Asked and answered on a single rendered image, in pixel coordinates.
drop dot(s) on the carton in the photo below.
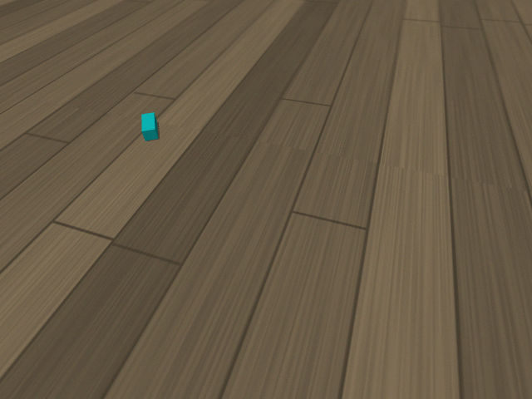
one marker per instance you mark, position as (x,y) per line
(149,126)

